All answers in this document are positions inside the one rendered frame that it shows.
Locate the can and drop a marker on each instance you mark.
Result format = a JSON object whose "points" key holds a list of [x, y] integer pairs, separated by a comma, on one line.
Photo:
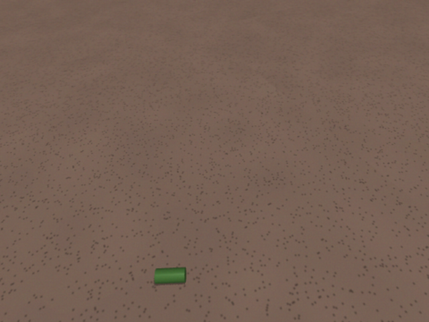
{"points": [[170, 275]]}

